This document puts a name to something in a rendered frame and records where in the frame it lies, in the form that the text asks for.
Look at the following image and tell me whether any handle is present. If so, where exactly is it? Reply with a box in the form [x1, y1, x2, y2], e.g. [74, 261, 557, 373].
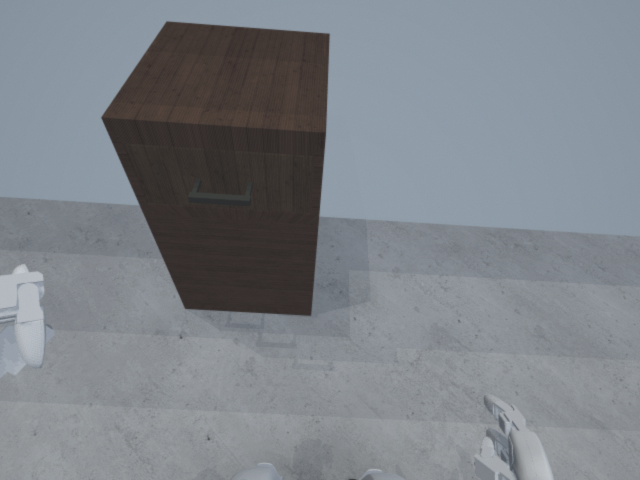
[188, 178, 253, 206]

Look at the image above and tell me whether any drawer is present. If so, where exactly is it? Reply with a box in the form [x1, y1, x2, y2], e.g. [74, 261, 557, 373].
[125, 144, 313, 213]

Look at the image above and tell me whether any right robot hand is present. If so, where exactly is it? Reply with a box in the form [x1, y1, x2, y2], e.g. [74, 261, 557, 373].
[474, 394, 554, 480]

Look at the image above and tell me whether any left robot hand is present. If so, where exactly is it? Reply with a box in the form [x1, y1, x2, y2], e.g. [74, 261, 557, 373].
[0, 264, 54, 379]

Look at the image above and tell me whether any robot left shin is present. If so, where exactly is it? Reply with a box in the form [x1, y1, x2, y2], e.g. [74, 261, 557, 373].
[256, 463, 277, 472]

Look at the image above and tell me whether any cabinet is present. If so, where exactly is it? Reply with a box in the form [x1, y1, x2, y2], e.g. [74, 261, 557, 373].
[101, 21, 330, 316]

